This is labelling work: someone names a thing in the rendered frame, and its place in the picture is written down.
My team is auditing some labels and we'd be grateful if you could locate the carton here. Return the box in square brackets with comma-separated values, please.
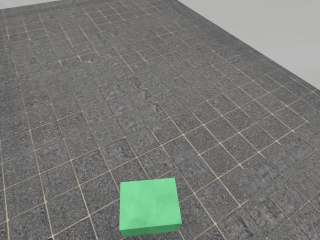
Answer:
[119, 178, 182, 237]

